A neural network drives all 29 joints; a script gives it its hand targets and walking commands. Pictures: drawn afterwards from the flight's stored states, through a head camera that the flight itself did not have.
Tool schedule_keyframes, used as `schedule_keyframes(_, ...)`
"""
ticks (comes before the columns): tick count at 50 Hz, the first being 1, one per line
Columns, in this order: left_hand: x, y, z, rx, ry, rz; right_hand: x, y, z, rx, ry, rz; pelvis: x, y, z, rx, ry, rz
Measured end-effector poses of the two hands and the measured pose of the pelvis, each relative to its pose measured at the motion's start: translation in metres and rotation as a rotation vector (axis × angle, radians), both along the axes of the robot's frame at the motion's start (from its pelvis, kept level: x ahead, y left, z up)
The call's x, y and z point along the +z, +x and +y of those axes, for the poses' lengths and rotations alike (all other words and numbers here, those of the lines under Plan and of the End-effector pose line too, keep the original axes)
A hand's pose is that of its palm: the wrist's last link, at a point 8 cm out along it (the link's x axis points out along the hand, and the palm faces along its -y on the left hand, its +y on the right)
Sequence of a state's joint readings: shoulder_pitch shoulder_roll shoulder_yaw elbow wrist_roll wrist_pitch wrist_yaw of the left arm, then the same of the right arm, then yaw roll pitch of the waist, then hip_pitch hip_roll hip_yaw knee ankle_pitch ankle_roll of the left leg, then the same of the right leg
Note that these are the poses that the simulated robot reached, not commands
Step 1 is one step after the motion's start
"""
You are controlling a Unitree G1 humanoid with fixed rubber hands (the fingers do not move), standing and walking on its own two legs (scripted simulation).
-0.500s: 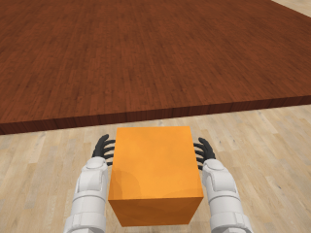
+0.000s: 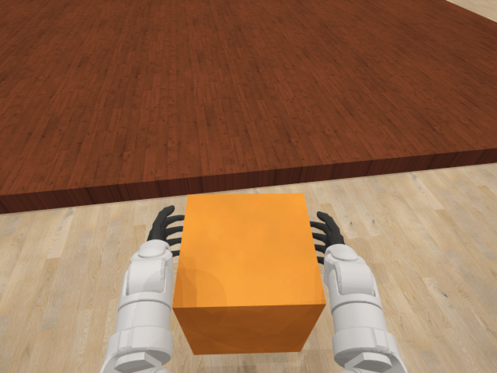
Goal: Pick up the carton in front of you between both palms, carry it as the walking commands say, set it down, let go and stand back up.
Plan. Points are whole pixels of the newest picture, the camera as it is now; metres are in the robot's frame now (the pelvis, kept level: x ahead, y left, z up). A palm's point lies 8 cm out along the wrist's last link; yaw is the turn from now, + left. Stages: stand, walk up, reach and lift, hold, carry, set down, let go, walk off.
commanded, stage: reach and lift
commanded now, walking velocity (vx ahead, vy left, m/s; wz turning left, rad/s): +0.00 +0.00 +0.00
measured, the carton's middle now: (246, 277) +0.30 +0.00 -0.05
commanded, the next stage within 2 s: hold in 0.44 s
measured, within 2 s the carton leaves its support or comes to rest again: neither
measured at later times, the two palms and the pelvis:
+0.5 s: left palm (155, 247) +0.30 +0.15 +0.05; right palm (334, 251) +0.29 -0.15 +0.04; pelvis +0.01 +0.00 +0.00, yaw +0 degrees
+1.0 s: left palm (154, 245) +0.29 +0.15 +0.06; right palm (338, 251) +0.28 -0.15 +0.05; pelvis +0.00 +0.00 +0.00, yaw +0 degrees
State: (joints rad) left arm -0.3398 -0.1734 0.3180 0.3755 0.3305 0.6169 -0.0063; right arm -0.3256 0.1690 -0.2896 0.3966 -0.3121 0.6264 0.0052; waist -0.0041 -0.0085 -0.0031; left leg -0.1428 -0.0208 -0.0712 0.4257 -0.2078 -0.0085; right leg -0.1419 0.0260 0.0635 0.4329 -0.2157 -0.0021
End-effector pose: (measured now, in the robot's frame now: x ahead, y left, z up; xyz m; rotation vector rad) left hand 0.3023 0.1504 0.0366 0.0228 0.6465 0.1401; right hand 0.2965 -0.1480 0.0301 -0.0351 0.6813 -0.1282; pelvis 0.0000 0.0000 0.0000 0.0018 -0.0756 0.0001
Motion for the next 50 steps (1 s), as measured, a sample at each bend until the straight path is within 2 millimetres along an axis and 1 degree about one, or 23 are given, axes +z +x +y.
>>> schedule_keyframes(13,0.004,0.002,-0.001,-0.013,0.016,0.009,0.002,0.0,-0.001,0.005,-0.006,0.009,0.003,0.009,0.0,0.0,0.0,-0.007)
schedule_keyframes(20,0.009,-0.002,0.002,-0.011,0.014,-0.004,0.009,0.0,0.002,0.018,-0.015,-0.003,0.004,0.011,0.001,0.002,-0.001,-0.013)
schedule_keyframes(25,0.01,-0.004,0.003,-0.011,0.016,0.0,0.01,-0.003,0.003,0.015,-0.015,0.001,0.004,0.009,0.002,0.001,-0.002,-0.024)
schedule_keyframes(32,0.022,-0.007,0.001,-0.014,0.014,-0.019,0.021,-0.008,0.002,0.005,-0.009,-0.018,0.004,0.006,0.003,-0.003,-0.001,-0.039)
schedule_keyframes(50,0.025,-0.011,0.0,-0.007,0.006,-0.014,0.024,-0.012,0.0,0.001,-0.001,-0.012,0.003,-0.001,0.001,-0.003,0.0,-0.062)
